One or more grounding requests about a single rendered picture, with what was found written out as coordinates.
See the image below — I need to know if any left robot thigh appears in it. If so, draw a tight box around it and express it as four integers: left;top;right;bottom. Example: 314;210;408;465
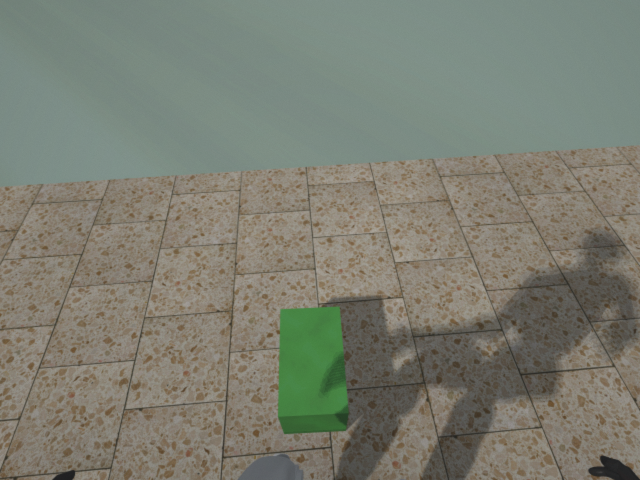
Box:
237;456;303;480

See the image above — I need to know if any carton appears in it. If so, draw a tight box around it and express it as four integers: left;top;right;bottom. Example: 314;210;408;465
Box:
278;307;349;434

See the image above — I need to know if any robot right hand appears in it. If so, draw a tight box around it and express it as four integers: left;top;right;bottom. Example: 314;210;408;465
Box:
588;456;640;480

